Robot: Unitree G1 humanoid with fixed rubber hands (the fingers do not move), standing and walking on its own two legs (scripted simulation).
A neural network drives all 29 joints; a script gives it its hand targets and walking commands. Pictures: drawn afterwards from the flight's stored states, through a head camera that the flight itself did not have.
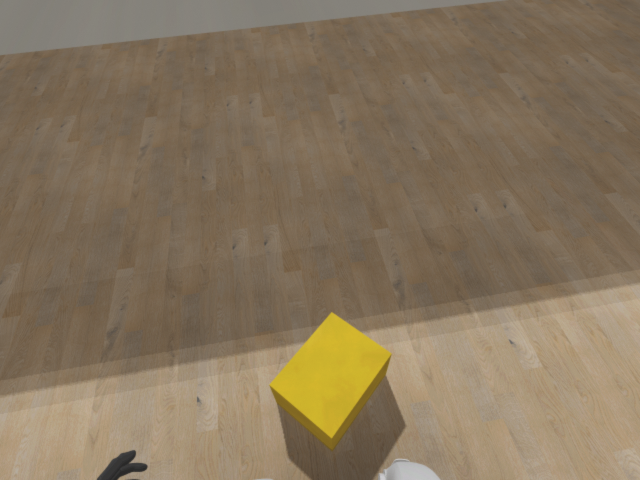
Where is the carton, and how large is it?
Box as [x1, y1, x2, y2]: [269, 312, 391, 450]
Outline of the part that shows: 331,312 269,385 277,403 332,450 384,376 391,353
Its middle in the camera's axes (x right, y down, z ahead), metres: +0.03 +0.39 +1.12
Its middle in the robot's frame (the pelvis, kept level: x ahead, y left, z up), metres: +0.46 +0.01 -0.66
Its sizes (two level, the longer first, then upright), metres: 0.271 0.209 0.168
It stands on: the floor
